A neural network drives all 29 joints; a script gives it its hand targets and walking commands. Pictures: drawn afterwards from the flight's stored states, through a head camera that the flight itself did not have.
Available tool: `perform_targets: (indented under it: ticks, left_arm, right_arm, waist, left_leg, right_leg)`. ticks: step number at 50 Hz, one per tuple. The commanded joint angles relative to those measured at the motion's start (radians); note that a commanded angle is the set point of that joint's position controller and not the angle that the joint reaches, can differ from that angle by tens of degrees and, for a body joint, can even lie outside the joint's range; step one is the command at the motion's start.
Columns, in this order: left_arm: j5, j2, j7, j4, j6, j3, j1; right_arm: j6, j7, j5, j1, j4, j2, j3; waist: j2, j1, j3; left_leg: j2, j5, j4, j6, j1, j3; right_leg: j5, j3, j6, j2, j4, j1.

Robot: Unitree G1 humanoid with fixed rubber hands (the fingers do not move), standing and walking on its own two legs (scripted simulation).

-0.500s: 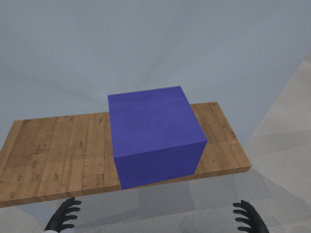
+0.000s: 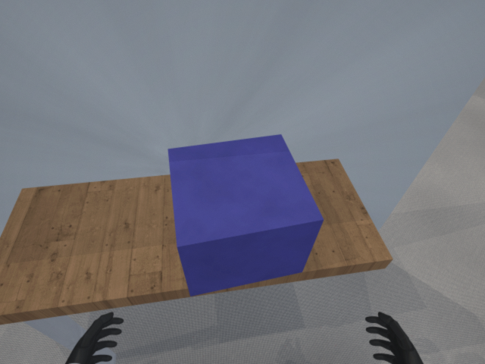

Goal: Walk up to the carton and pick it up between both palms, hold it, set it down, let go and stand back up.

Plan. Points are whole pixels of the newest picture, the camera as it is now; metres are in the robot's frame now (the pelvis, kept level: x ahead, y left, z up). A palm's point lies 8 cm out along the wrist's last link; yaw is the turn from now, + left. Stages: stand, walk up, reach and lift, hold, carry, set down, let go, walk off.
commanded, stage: stand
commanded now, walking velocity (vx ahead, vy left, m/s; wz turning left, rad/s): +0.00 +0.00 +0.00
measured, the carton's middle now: (237, 212) +0.39 +0.03 +0.00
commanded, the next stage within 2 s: walk up in 0.16 s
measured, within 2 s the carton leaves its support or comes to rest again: neither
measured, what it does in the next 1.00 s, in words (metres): shifts its weight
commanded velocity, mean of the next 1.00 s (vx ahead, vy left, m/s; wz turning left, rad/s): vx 0.00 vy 0.00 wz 0.00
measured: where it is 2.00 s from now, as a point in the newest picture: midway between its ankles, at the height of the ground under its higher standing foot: outside the picture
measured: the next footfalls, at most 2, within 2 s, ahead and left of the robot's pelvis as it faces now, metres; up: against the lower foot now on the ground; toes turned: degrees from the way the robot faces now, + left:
right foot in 1.52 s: -0.08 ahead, -0.14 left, +0.00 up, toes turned -1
left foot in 1.92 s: -0.05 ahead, +0.10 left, +0.00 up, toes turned +1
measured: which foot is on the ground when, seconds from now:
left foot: down 0.00-1.00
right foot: down 0.00-1.00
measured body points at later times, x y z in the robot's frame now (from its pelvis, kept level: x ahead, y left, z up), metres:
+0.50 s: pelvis +0.00 +0.00 +0.00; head +0.01 +0.01 +0.45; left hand +0.15 +0.28 -0.09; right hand +0.16 -0.27 -0.08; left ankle +0.00 +0.12 -0.72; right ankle +0.00 -0.12 -0.72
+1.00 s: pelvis -0.05 -0.02 -0.01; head -0.03 -0.01 +0.44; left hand +0.10 +0.27 -0.10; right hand +0.06 -0.31 -0.09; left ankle -0.01 +0.12 -0.71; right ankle -0.03 -0.13 -0.72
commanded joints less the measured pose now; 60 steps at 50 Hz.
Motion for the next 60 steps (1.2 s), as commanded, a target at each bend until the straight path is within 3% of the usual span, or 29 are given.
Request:
perform_targets:
  ticks: [1, 17, 18, 19, 22, 24, 28, 31, 32, 34, 35, 36, 37, 38, 39, 40, 41, 44, 45, 47, 48, 49, 52, 54, 56, 57, 58, 59, 60]
  left_arm:
    - [0.022, 0.209, 0.011, -0.039, -0.031, 0.081, -0.043]
    - [0.020, 0.220, 0.011, -0.009, -0.032, 0.082, -0.032]
    - [0.035, 0.247, 0.006, -0.038, -0.013, 0.112, -0.059]
    - [0.034, 0.239, 0.005, -0.046, -0.003, 0.115, -0.050]
    - [0.032, 0.212, 0.004, -0.064, 0.010, 0.112, -0.062]
    - [0.037, 0.207, 0.000, -0.065, 0.011, 0.114, -0.042]
    - [0.040, 0.239, -0.007, -0.063, 0.013, 0.123, -0.013]
    - [0.040, 0.267, -0.007, -0.071, 0.011, 0.124, -0.015]
    - [0.038, 0.272, -0.007, -0.079, 0.011, 0.124, -0.039]
    - [0.039, 0.273, -0.008, -0.079, 0.019, 0.122, -0.090]
    - [0.039, 0.263, -0.011, -0.082, 0.028, 0.123, -0.112]
    - [0.037, 0.248, -0.012, -0.089, 0.035, 0.124, -0.132]
    - [0.035, 0.225, -0.011, -0.095, 0.042, 0.123, -0.118]
    - [0.033, 0.214, -0.009, -0.097, 0.046, 0.118, -0.092]
    - [0.032, 0.222, -0.009, -0.088, 0.051, 0.121, -0.055]
    - [0.032, 0.222, -0.013, -0.085, 0.053, 0.120, -0.048]
    - [0.032, 0.223, -0.017, -0.076, 0.047, 0.125, -0.035]
    - [0.041, 0.242, -0.021, -0.044, 0.025, 0.135, 0.041]
    - [0.048, 0.265, -0.017, -0.043, 0.020, 0.142, 0.053]
    - [0.037, 0.316, -0.010, -0.042, 0.019, 0.147, 0.053]
    - [0.038, 0.309, -0.006, -0.048, 0.017, 0.141, 0.013]
    - [0.040, 0.304, -0.005, -0.057, 0.017, 0.135, -0.010]
    - [0.034, 0.310, -0.009, -0.072, 0.032, 0.142, -0.070]
    - [0.034, 0.282, -0.007, -0.083, 0.037, 0.131, -0.084]
    - [0.025, 0.276, -0.008, -0.087, 0.041, 0.118, -0.113]
    - [0.021, 0.250, -0.009, -0.099, 0.044, 0.116, -0.115]
    - [0.015, 0.206, -0.008, -0.110, 0.050, 0.105, -0.100]
    - [0.010, 0.200, -0.004, -0.118, 0.054, 0.102, -0.106]
    - [0.010, 0.236, 0.000, -0.113, 0.062, 0.109, -0.083]
  right_arm:
    - [-0.033, -0.009, -0.023, -0.054, -0.006, -0.250, -0.089]
    - [-0.035, -0.009, -0.020, -0.044, 0.001, -0.251, -0.088]
    - [-0.040, -0.018, -0.022, 0.048, -0.010, -0.286, -0.087]
    - [-0.042, -0.025, -0.022, 0.073, -0.008, -0.296, -0.097]
    - [-0.045, -0.035, -0.022, 0.102, -0.005, -0.320, -0.106]
    - [-0.047, -0.037, -0.021, 0.085, -0.018, -0.326, -0.108]
    - [-0.043, -0.041, -0.021, 0.063, -0.044, -0.303, -0.098]
    - [-0.030, -0.044, -0.011, 0.090, -0.044, -0.256, -0.090]
    - [-0.029, -0.041, -0.014, 0.129, -0.036, -0.259, -0.089]
    - [-0.033, -0.036, -0.022, 0.203, -0.009, -0.265, -0.094]
    - [-0.039, -0.036, -0.027, 0.234, 0.001, -0.279, -0.099]
    - [-0.044, -0.038, -0.033, 0.256, 0.007, -0.316, -0.110]
    - [-0.049, -0.037, -0.037, 0.247, -0.003, -0.356, -0.119]
    - [-0.054, -0.038, -0.036, 0.222, -0.008, -0.393, -0.127]
    - [-0.058, -0.042, -0.042, 0.188, -0.022, -0.406, -0.133]
    - [-0.060, -0.048, -0.046, 0.169, -0.025, -0.411, -0.133]
    - [-0.060, -0.050, -0.048, 0.150, -0.032, -0.408, -0.131]
    - [-0.048, -0.043, -0.032, 0.076, -0.060, -0.353, -0.106]
    - [-0.045, -0.044, -0.023, 0.093, -0.067, -0.329, -0.102]
    - [-0.037, -0.055, -0.010, 0.109, -0.063, -0.289, -0.091]
    - [-0.029, -0.057, -0.013, 0.130, -0.049, -0.289, -0.098]
    - [-0.025, -0.053, -0.018, 0.167, -0.045, -0.301, -0.103]
    - [-0.021, -0.045, -0.016, 0.221, -0.023, -0.308, -0.110]
    - [-0.031, -0.043, -0.011, 0.258, -0.010, -0.285, -0.103]
    - [-0.046, -0.044, -0.013, 0.325, 0.024, -0.284, -0.100]
    - [-0.058, -0.046, -0.018, 0.352, 0.039, -0.303, -0.103]
    - [-0.071, -0.050, -0.033, 0.339, 0.021, -0.356, -0.114]
    - [-0.075, -0.055, -0.033, 0.336, 0.007, -0.388, -0.126]
    - [-0.071, -0.060, -0.025, 0.327, 0.009, -0.395, -0.128]
  waist:
    - [0.019, 0.000, -0.085]
    - [0.034, 0.000, -0.103]
    - [0.007, -0.014, -0.066]
    - [0.011, -0.010, -0.081]
    - [0.076, -0.012, -0.061]
    - [0.065, -0.005, -0.058]
    - [0.029, 0.020, -0.033]
    - [-0.108, 0.006, -0.029]
    - [-0.134, -0.011, -0.015]
    - [-0.152, -0.041, 0.012]
    - [-0.129, -0.056, 0.029]
    - [-0.055, -0.059, 0.069]
    - [0.057, -0.040, 0.082]
    - [0.130, -0.018, 0.087]
    - [0.132, -0.005, 0.090]
    - [0.138, -0.001, 0.104]
    - [0.165, 0.009, 0.106]
    - [0.140, 0.061, 0.066]
    - [0.058, 0.063, 0.037]
    - [-0.079, 0.051, -0.008]
    - [-0.085, 0.029, 0.017]
    - [-0.089, 0.023, 0.019]
    - [-0.156, -0.009, 0.082]
    - [-0.159, -0.025, 0.067]
    - [-0.135, -0.064, 0.025]
    - [-0.066, -0.070, 0.005]
    - [0.107, -0.059, 0.005]
    - [0.130, -0.047, 0.010]
    - [0.046, -0.028, -0.025]
  left_leg:
    - [0.076, 0.239, -0.101, 0.065, 0.031, -0.077]
    - [0.081, 0.284, -0.110, 0.071, 0.044, -0.076]
    - [0.077, 0.423, -0.071, 0.092, -0.007, -0.129]
    - [0.092, 0.458, -0.060, 0.104, 0.006, -0.148]
    - [0.156, 0.515, -0.091, 0.163, 0.028, -0.255]
    - [0.172, 0.527, -0.094, 0.183, 0.023, -0.276]
    - [0.092, 0.368, -0.049, 0.126, -0.111, -0.192]
    - [-0.036, 0.100, 0.153, 0.065, -0.070, 0.015]
    - [-0.036, 0.020, 0.134, 0.066, -0.047, 0.025]
    - [-0.029, 0.005, 0.054, 0.076, 0.030, 0.019]
    - [-0.009, 0.095, 0.000, 0.092, 0.058, -0.015]
    - [0.061, 0.184, -0.077, 0.126, 0.048, -0.156]
    - [0.185, 0.205, -0.197, 0.202, -0.031, -0.361]
    - [0.283, 0.237, -0.282, 0.271, -0.090, -0.499]
    - [0.329, 0.281, -0.310, 0.312, -0.123, -0.542]
    - [0.331, 0.314, -0.314, 0.316, -0.150, -0.526]
    - [0.300, 0.328, -0.293, 0.287, -0.170, -0.473]
    - [0.149, 0.319, -0.142, 0.156, -0.230, -0.292]
    - [0.080, 0.296, -0.045, 0.109, -0.253, -0.218]
    - [-0.064, 0.142, 0.235, 0.051, -0.203, -0.019]
    - [-0.071, -0.152, 0.286, 0.053, -0.211, -0.013]
    - [-0.050, -0.221, 0.328, 0.060, -0.186, -0.044]
    - [-0.048, -0.200, 0.342, 0.074, -0.113, -0.020]
    - [-0.039, -0.100, 0.198, 0.073, -0.061, 0.009]
    - [-0.035, 0.058, -0.062, 0.064, 0.047, 0.029]
    - [-0.004, 0.198, -0.150, 0.061, 0.083, -0.059]
    - [0.139, 0.385, -0.220, 0.103, 0.141, -0.350]
    - [0.263, 0.604, -0.223, 0.163, 0.176, -0.585]
    - [0.282, 0.628, -0.207, 0.188, 0.179, -0.581]
  right_leg:
    - [0.284, 0.107, -0.088, -0.089, -0.113, 0.035]
    - [0.332, 0.104, -0.089, -0.092, -0.113, 0.068]
    - [0.385, 0.077, -0.095, -0.079, -0.054, 0.072]
    - [0.404, 0.071, -0.099, -0.075, -0.017, 0.065]
    - [0.317, 0.036, -0.078, -0.041, 0.070, -0.009]
    - [0.278, 0.036, -0.073, -0.033, 0.051, -0.001]
    - [0.312, 0.073, -0.116, -0.077, -0.010, 0.089]
    - [0.346, 0.217, -0.239, -0.248, -0.184, 0.022]
    - [0.354, 0.216, -0.245, -0.256, -0.184, -0.007]
    - [0.292, 0.173, -0.213, -0.220, -0.163, -0.090]
    - [0.192, 0.135, -0.173, -0.173, -0.129, -0.139]
    - [0.096, 0.090, -0.121, -0.102, -0.034, -0.193]
    - [0.000, 0.029, -0.069, -0.019, 0.127, -0.170]
    - [-0.114, -0.002, -0.046, 0.019, 0.221, -0.133]
    - [-0.198, 0.025, -0.038, 0.014, 0.292, -0.108]
    - [-0.226, 0.042, -0.038, 0.003, 0.282, -0.095]
    - [-0.214, 0.037, -0.044, -0.005, 0.232, -0.054]
    - [0.028, 0.030, -0.081, -0.018, -0.028, 0.114]
    - [0.132, 0.106, -0.109, -0.074, -0.083, 0.160]
    - [0.222, 0.319, -0.231, -0.261, -0.219, 0.103]
    - [0.325, 0.350, -0.266, -0.324, -0.226, 0.083]
    - [0.315, 0.340, -0.268, -0.338, -0.247, 0.040]
    - [0.330, 0.261, -0.267, -0.294, -0.236, -0.091]
    - [0.391, 0.198, -0.236, -0.240, -0.165, -0.085]
    - [0.315, 0.118, -0.175, -0.178, -0.032, -0.071]
    - [0.283, 0.069, -0.130, -0.124, 0.097, -0.073]
    - [0.150, 0.011, -0.071, -0.045, 0.282, -0.200]
    - [-0.159, 0.024, -0.032, 0.010, 0.341, -0.292]
    - [-0.186, 0.069, -0.031, -0.003, 0.343, -0.257]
